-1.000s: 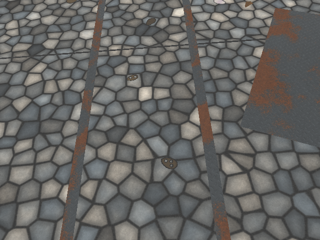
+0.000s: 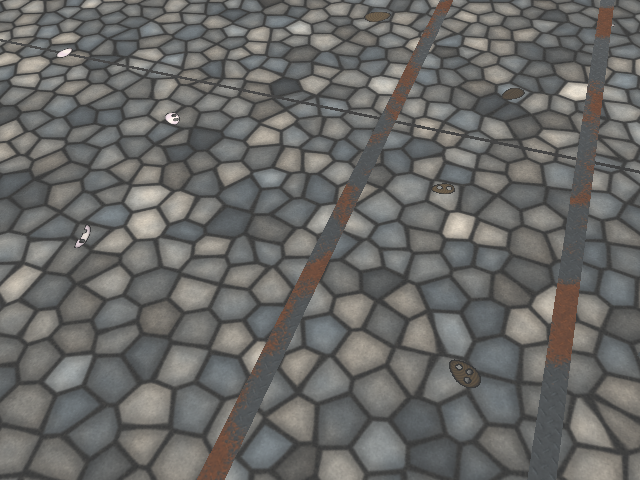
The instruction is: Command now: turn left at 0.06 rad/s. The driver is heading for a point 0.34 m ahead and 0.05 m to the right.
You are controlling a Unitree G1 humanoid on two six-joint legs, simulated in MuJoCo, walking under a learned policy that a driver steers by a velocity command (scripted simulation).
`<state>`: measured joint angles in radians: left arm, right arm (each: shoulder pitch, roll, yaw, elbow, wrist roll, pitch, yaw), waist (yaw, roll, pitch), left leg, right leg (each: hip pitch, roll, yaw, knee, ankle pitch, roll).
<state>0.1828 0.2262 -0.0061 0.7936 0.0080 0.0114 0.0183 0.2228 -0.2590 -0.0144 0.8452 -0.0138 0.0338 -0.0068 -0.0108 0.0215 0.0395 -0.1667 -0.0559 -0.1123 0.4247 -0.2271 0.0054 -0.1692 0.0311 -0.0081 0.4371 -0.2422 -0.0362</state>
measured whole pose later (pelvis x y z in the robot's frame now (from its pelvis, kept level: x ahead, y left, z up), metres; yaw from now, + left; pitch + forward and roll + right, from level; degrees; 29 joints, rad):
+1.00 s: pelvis +0.03 +0.01 +0.00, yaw +0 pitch +0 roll +0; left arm 0.36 0.21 0.03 1.12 0.02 0.00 0.02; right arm 0.29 -0.19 0.00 1.12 -0.03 -0.01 -0.01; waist 0.02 -0.02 -0.02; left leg -0.26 -0.03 0.00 0.66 -0.42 0.06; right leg -0.14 0.03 0.02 0.42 -0.28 -0.06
